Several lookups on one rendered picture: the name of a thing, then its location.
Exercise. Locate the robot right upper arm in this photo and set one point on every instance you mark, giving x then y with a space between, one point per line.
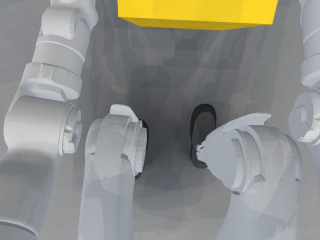
304 124

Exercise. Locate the robot thigh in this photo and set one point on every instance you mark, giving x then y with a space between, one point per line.
256 163
109 178

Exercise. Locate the right robot thigh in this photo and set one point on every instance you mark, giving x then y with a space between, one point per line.
256 163

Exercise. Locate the carton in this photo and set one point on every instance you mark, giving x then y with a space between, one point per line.
214 15

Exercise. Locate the robot left upper arm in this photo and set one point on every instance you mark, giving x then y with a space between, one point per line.
39 132

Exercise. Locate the right robot forearm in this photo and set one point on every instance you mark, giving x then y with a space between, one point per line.
310 25

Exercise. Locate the left robot forearm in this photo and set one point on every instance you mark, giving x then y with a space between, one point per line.
60 52

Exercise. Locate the left robot thigh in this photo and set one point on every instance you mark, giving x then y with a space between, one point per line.
109 178

